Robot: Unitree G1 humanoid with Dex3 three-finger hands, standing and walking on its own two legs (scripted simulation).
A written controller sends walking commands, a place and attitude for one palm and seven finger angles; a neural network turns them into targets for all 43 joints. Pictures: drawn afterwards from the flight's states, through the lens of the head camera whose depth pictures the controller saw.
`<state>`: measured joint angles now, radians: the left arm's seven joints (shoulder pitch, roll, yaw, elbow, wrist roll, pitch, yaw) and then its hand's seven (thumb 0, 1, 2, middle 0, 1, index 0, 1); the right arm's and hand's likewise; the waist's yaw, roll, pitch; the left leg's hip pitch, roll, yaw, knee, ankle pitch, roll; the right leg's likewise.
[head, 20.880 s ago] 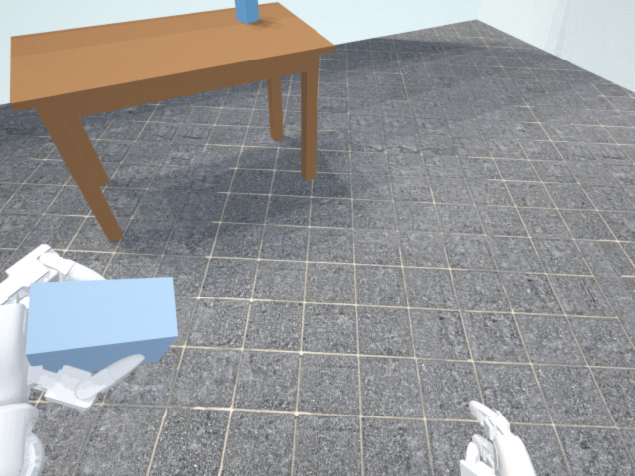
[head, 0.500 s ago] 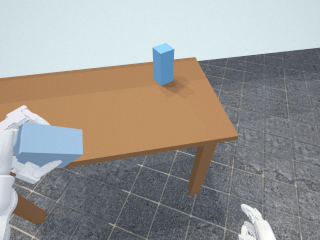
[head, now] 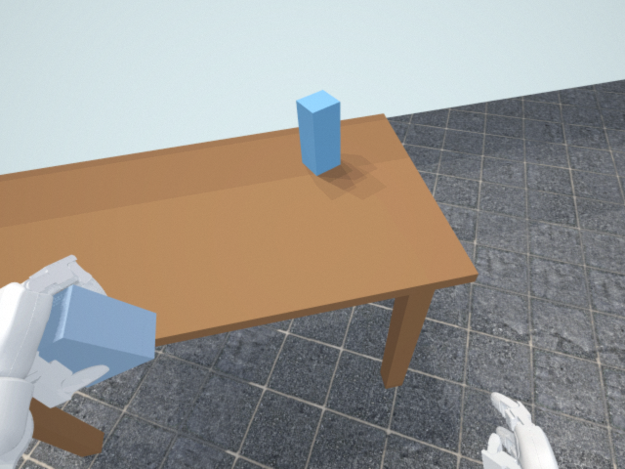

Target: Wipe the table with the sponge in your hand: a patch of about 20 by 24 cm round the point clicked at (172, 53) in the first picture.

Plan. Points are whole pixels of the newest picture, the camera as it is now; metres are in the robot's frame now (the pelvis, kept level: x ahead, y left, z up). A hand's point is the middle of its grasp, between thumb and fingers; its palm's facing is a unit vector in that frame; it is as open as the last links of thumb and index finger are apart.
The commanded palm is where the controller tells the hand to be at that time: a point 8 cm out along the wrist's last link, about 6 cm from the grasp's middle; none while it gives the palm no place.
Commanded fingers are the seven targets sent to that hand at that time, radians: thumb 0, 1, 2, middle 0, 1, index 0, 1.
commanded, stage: turn the palm down, sponge in hand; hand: left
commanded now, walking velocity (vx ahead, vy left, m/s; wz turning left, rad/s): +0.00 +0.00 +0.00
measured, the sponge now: (94, 344) +0.22 +0.29 +0.08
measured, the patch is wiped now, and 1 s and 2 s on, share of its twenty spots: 0.00 0.00 0.00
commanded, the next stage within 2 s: move the sponge above the wiping area in 1.22 s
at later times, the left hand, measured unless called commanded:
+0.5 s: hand (60, 336) +0.21 +0.32 +0.10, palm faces +0.06 -0.22 -0.97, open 10.0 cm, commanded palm +0.18 +0.31 +0.17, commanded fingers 0.00 0.10 1.30 -1.20 -1.60 -1.20 -1.60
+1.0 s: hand (83, 342) +0.21 +0.29 +0.10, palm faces -0.03 -0.07 -1.00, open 10.0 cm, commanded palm +0.18 +0.29 +0.17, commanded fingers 0.00 0.10 1.30 -1.20 -1.60 -1.20 -1.60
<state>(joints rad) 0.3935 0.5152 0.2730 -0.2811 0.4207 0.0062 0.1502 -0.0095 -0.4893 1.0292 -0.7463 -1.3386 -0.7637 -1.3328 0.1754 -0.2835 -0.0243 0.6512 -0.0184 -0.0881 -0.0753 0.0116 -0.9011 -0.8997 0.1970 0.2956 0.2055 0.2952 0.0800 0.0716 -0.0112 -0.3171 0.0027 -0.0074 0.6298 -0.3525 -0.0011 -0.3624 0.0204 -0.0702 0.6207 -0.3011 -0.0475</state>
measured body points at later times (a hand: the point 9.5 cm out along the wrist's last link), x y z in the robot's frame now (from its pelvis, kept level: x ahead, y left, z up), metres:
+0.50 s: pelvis -0.01 +0.04 +0.02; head -0.01 +0.01 +0.46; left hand +0.21 +0.32 +0.15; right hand +0.21 -0.18 -0.07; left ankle -0.02 +0.12 -0.73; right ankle +0.01 -0.09 -0.73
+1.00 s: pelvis -0.01 +0.01 +0.02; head -0.02 -0.03 +0.47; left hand +0.21 +0.29 +0.15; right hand +0.23 -0.19 -0.07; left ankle -0.02 +0.12 -0.73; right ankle +0.01 -0.09 -0.73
